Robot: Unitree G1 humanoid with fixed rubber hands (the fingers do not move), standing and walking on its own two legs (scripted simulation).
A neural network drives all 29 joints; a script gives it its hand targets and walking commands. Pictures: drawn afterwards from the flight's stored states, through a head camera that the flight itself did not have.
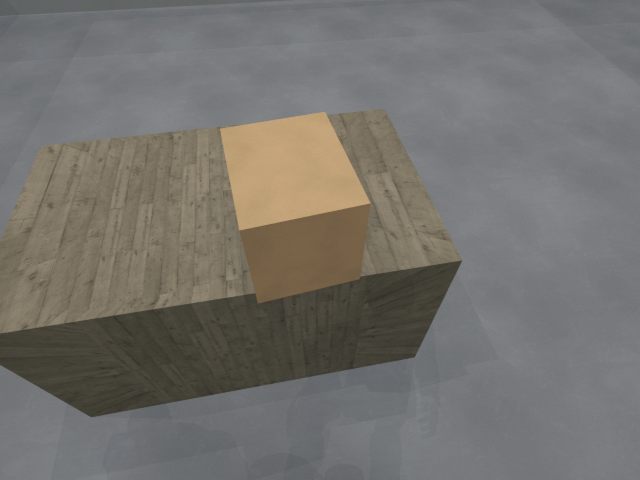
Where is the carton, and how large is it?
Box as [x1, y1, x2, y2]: [220, 112, 370, 302]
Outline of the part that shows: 324,112 220,129 239,230 258,302 359,278 370,203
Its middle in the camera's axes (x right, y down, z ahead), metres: -0.06 -0.06 +0.79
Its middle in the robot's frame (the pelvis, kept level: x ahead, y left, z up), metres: +0.61 +0.06 -0.11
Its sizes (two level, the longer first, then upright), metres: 0.275 0.218 0.231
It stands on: a pedestal, 0.55 m high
